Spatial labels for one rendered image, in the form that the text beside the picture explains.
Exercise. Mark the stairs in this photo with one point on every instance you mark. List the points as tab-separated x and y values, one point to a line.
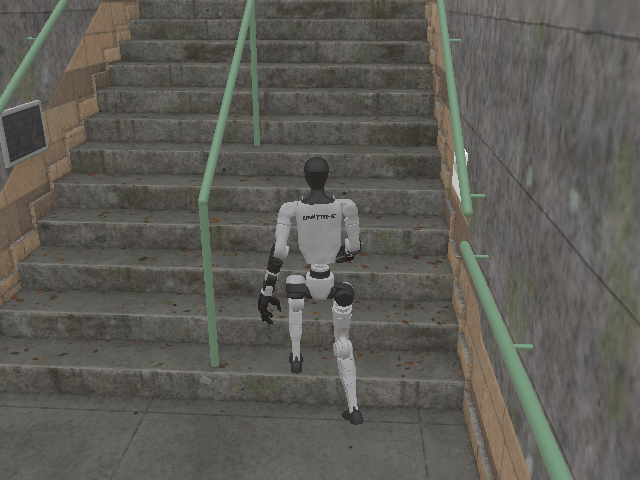
113	301

